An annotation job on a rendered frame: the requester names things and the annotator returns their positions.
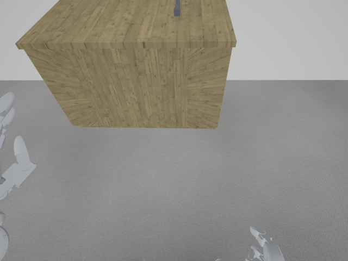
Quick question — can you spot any right robot hand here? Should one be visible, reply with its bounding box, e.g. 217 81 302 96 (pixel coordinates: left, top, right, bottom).
245 226 285 261

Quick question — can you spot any counter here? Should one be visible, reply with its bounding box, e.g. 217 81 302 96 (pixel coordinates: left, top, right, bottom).
15 0 237 129

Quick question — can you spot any left robot hand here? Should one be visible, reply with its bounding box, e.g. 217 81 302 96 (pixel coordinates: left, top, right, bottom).
0 91 36 201

